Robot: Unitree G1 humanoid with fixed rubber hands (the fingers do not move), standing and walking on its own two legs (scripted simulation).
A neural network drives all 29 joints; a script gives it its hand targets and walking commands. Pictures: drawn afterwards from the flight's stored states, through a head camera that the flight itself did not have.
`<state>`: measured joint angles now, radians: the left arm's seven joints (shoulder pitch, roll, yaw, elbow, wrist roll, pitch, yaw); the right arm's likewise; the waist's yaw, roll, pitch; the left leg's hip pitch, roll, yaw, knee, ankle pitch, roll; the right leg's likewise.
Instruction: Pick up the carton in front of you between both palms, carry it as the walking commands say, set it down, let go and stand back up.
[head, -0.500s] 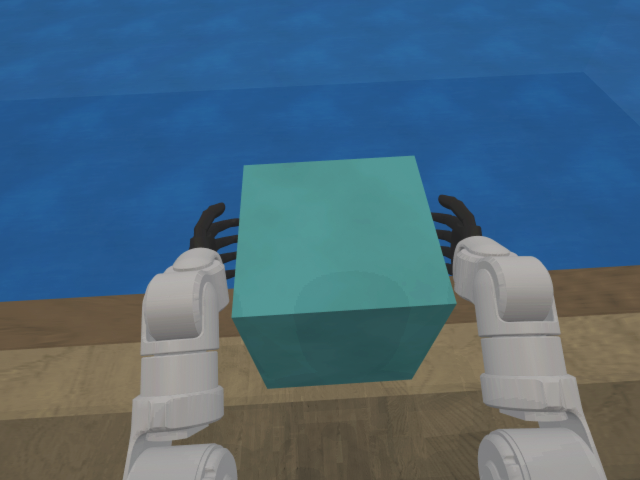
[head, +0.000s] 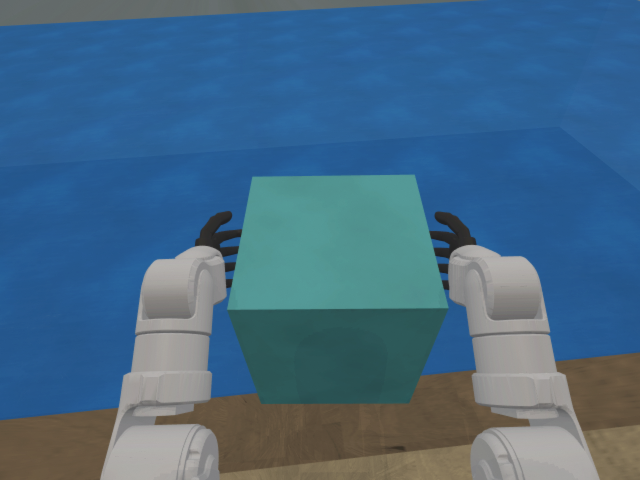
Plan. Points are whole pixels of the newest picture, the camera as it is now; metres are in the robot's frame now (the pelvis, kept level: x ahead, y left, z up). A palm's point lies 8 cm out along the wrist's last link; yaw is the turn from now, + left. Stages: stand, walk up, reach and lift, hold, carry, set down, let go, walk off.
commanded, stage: carry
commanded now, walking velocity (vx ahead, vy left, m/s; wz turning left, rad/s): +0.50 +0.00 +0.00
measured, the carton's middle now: (334, 295) +0.37 +0.00 +0.07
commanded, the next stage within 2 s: none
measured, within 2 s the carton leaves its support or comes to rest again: neither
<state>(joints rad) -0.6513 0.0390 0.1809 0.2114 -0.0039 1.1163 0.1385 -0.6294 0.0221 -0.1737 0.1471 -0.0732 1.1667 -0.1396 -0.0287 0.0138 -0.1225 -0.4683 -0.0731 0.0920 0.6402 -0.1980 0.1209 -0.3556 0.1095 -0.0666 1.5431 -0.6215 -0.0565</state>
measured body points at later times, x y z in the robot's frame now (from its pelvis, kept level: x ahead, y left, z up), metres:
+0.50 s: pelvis +0.33 -0.04 -0.11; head +0.34 -0.03 +0.34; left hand +0.68 +0.14 -0.01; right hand +0.70 -0.16 +0.00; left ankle +0.22 +0.08 -0.68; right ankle +0.36 -0.09 -0.82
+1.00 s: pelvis +0.69 +0.01 -0.21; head +0.71 +0.01 +0.24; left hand +1.06 +0.14 -0.13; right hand +1.04 -0.16 -0.13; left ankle +0.69 +0.06 -0.92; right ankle +0.69 -0.12 -0.85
